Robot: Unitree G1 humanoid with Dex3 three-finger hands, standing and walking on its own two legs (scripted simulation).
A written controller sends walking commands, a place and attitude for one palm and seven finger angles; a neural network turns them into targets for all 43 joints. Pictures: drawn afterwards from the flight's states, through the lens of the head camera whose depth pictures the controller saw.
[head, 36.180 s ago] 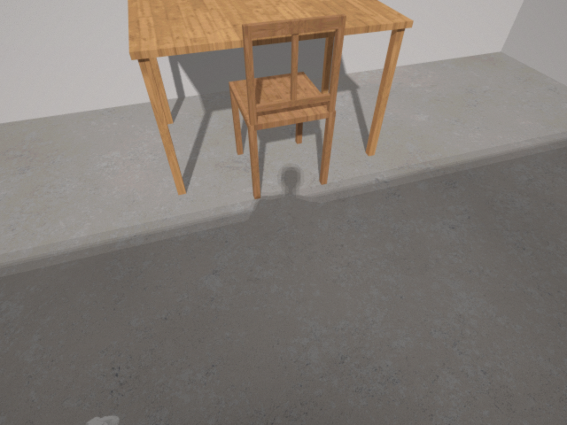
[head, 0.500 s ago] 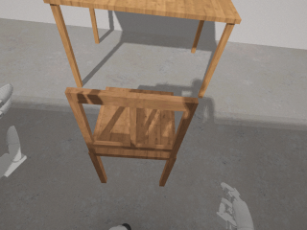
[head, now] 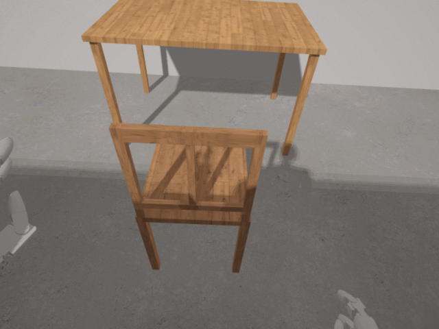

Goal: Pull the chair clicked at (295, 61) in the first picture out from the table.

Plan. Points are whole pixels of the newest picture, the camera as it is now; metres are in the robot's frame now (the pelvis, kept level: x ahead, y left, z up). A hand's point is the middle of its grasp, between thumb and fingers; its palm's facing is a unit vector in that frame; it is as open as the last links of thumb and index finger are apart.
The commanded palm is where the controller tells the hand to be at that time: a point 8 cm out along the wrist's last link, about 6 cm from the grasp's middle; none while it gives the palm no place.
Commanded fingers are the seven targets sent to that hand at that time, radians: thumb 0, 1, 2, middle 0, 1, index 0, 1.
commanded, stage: stop stepping back and stand still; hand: left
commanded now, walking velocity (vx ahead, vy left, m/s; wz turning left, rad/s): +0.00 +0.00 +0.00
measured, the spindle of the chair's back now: (191, 176) +0.56 +0.09 -0.11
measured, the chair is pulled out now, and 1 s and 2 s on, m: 0.68 0.68 0.68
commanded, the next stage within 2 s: let the arm hang, fingers relaxed in 0.32 s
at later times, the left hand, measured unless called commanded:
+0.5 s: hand (52, 257) +0.21 +0.27 +0.08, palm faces +0.27 -0.85 -0.46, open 7.4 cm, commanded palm none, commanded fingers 0.00 0.90 0.90 -0.20 -0.30 -0.20 -0.30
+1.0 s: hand out of the picture -0.08 +0.20 -0.16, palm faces +0.02 -0.96 -0.26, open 7.3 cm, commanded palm none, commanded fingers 0.00 0.90 0.90 -0.20 -0.30 -0.20 -0.30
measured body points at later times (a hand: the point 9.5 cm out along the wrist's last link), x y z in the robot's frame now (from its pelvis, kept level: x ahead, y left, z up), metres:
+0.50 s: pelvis -0.02 +0.01 +0.00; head -0.01 +0.01 +0.45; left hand +0.19 +0.31 +0.10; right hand +0.14 -0.23 -0.10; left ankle +0.02 +0.11 -0.74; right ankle -0.01 -0.14 -0.74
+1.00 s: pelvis -0.02 +0.00 +0.00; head +0.01 -0.01 +0.45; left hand -0.08 +0.25 -0.14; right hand -0.02 -0.23 -0.16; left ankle +0.02 +0.11 -0.74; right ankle -0.01 -0.14 -0.74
